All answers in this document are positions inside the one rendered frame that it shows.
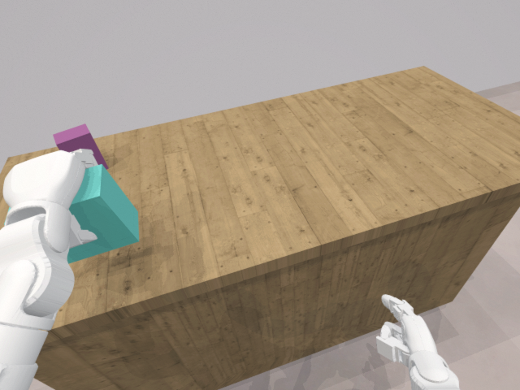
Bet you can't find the robot left hand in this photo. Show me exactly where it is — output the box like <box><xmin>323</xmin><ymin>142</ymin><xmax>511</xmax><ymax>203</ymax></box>
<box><xmin>3</xmin><ymin>149</ymin><xmax>98</xmax><ymax>249</ymax></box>

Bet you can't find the table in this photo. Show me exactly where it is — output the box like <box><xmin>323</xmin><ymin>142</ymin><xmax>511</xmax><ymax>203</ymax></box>
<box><xmin>0</xmin><ymin>66</ymin><xmax>520</xmax><ymax>390</ymax></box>

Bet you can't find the right robot forearm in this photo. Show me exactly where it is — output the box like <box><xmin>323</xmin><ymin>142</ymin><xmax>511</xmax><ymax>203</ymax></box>
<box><xmin>409</xmin><ymin>351</ymin><xmax>460</xmax><ymax>390</ymax></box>

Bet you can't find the sponge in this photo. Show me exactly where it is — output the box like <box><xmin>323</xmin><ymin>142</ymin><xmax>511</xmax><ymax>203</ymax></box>
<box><xmin>4</xmin><ymin>164</ymin><xmax>139</xmax><ymax>264</ymax></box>

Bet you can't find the left robot forearm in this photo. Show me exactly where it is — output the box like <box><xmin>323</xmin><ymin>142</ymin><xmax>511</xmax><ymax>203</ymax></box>
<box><xmin>0</xmin><ymin>200</ymin><xmax>75</xmax><ymax>390</ymax></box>

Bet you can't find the robot right hand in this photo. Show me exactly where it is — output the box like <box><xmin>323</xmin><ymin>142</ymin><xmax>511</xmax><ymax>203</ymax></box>
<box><xmin>376</xmin><ymin>294</ymin><xmax>438</xmax><ymax>367</ymax></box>

